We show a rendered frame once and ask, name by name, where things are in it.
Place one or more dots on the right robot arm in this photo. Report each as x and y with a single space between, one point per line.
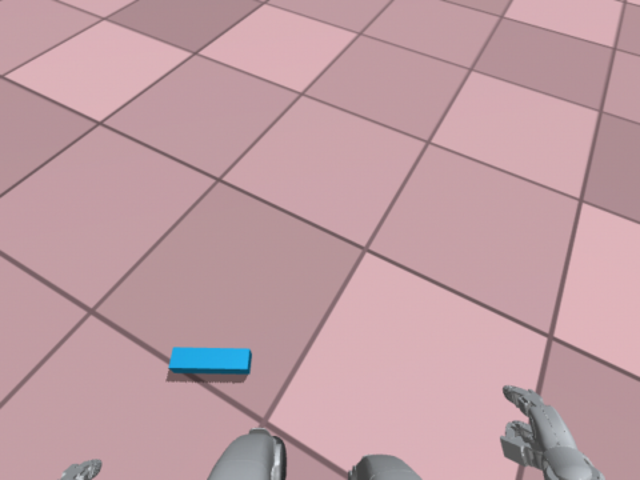
566 463

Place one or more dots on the carton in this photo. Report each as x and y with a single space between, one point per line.
210 360

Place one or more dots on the right robot hand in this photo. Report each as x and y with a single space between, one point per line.
524 443

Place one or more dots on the left robot hand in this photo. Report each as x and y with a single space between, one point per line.
85 471

